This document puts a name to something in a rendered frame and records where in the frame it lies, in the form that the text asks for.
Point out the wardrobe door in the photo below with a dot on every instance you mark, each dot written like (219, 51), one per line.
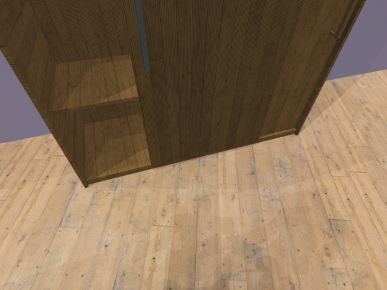
(306, 57)
(214, 68)

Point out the handle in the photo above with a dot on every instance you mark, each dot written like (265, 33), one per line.
(142, 34)
(345, 19)

